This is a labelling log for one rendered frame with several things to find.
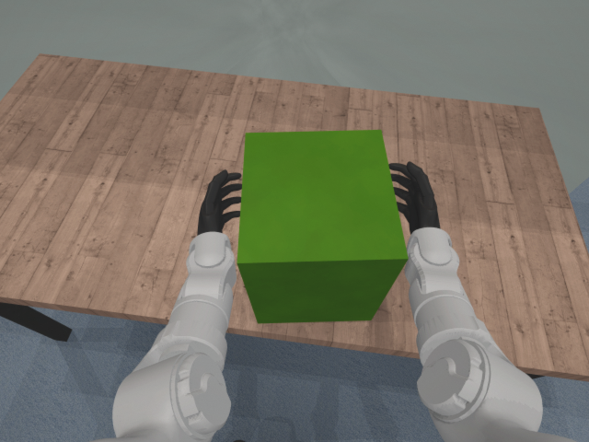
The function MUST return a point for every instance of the right robot hand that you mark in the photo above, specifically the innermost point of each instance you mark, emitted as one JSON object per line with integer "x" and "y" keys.
{"x": 420, "y": 209}

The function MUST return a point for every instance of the robot left upper arm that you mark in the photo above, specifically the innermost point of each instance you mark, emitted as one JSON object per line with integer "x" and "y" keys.
{"x": 180, "y": 399}

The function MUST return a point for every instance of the left robot hand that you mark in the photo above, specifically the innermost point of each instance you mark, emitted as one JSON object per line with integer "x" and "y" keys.
{"x": 211, "y": 217}

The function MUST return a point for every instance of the table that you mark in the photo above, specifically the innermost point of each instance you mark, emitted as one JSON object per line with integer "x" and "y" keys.
{"x": 104, "y": 167}

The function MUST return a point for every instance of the left robot forearm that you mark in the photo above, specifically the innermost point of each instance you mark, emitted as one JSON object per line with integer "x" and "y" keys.
{"x": 200, "y": 317}

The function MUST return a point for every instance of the robot right upper arm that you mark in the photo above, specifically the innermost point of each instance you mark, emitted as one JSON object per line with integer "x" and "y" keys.
{"x": 475, "y": 396}

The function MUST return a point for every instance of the carton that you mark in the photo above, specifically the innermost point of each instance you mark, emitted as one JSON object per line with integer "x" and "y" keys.
{"x": 320, "y": 237}

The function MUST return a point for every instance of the right robot forearm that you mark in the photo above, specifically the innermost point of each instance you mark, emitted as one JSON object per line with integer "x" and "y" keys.
{"x": 438, "y": 301}

